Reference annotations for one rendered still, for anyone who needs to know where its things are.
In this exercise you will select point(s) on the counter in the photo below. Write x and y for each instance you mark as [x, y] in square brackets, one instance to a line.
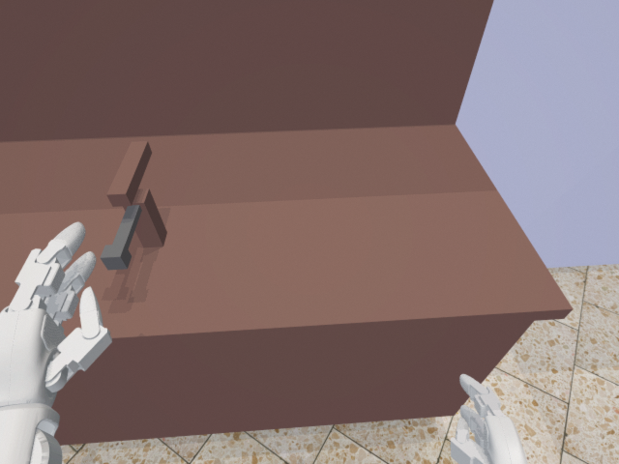
[318, 244]

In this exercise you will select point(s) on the robot left forearm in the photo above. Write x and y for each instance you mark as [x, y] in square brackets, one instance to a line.
[27, 434]

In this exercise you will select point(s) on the tap lever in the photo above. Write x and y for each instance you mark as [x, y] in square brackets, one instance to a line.
[117, 255]

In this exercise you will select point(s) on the left robot hand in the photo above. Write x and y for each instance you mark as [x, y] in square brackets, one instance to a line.
[30, 327]

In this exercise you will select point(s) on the right robot hand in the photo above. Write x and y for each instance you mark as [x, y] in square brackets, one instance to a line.
[497, 440]

